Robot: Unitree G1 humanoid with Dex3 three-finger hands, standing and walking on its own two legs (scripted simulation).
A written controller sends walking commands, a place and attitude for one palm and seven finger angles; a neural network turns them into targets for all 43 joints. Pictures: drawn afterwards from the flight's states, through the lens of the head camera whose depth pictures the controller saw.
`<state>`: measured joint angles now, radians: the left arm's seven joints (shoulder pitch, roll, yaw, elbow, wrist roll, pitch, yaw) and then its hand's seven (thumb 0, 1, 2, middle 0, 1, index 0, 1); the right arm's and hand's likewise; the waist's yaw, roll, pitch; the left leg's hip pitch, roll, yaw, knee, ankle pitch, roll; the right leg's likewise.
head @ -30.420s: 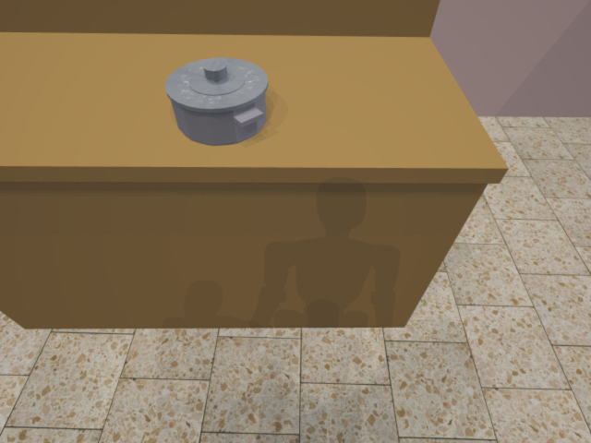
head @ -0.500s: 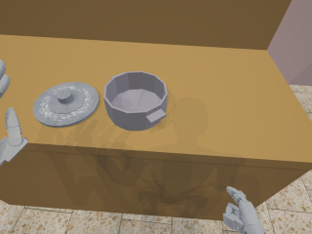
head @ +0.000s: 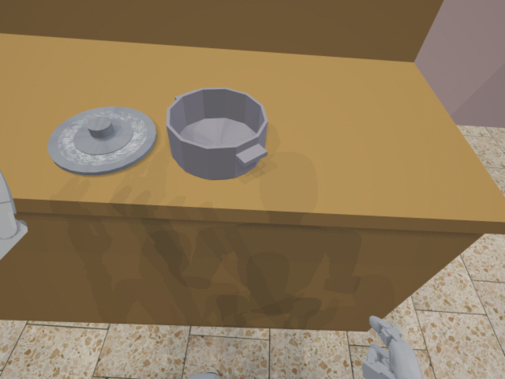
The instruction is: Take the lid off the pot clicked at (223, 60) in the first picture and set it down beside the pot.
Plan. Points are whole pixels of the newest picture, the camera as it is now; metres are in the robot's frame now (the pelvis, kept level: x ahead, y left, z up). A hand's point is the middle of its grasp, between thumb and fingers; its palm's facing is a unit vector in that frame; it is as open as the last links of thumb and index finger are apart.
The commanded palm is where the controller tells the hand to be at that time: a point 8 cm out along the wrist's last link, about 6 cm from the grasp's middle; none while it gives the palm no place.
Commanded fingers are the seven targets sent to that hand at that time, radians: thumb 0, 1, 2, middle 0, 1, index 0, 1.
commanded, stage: step back with the hand held close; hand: left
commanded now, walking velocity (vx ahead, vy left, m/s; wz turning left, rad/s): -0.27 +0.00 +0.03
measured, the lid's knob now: (100, 127) +0.53 +0.33 +0.08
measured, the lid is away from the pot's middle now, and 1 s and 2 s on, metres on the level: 0.23 0.23 0.23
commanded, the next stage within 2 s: stop stepping back and stand still in 0.60 s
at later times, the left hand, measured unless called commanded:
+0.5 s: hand out of the picture +0.12 +0.24 +0.24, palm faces +0.35 -0.85 -0.39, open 7.4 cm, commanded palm +0.05 +0.30 +0.26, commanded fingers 0.00 0.90 0.90 -0.20 -0.30 -0.20 -0.30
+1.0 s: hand out of the picture -0.05 +0.28 +0.26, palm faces +0.43 -0.84 -0.33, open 7.4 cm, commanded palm -0.11 +0.33 +0.26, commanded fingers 0.00 0.90 0.90 -0.20 -0.30 -0.20 -0.30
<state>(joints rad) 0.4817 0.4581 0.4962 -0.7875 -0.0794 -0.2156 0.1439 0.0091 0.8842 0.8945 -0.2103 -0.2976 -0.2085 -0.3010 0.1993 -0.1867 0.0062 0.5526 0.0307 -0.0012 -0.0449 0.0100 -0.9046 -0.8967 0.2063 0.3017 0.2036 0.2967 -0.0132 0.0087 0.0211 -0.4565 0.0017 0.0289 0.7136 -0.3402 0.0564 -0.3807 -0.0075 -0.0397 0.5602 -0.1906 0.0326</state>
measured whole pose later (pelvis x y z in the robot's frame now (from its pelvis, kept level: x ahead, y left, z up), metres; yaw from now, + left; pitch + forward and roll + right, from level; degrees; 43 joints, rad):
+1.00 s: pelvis -0.25 +0.05 -0.01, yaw -2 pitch -1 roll -4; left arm 0.36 0.52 0.52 -0.82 -0.07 -0.23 0.13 0.01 0.88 0.89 -0.21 -0.30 -0.21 -0.30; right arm 0.24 -0.18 -0.02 0.59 0.04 -0.03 -0.04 0.01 -0.91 -0.90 0.20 0.30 0.20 0.30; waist -0.01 -0.07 0.00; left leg -0.48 -0.01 -0.01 0.80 -0.31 0.07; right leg -0.47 0.03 0.02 1.01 -0.48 0.00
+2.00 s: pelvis -0.33 +0.12 +0.00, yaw +2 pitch +2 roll -4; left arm 0.35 0.24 0.04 0.98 0.02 0.08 0.00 0.01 0.95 0.89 -0.20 -0.29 -0.20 -0.30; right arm 0.44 -0.21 -0.06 0.90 -0.04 0.03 -0.03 0.01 -0.91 -0.90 0.20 0.30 0.20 0.30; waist -0.04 -0.03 0.07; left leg -0.42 0.00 0.03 0.75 -0.37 0.09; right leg -0.52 0.02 0.04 0.96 -0.44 -0.01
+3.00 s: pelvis -0.27 +0.11 +0.02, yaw +0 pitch -1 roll -1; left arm 0.27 0.13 0.00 1.13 0.00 0.00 0.04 0.00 0.91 0.89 -0.20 -0.29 -0.19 -0.30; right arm 0.29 -0.12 -0.04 1.09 -0.01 -0.01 -0.04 0.00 -0.91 -0.90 0.20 0.30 0.20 0.30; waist -0.01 0.00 0.08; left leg -0.10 -0.04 0.08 0.42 -0.31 0.07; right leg -0.12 0.01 0.03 0.42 -0.29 0.01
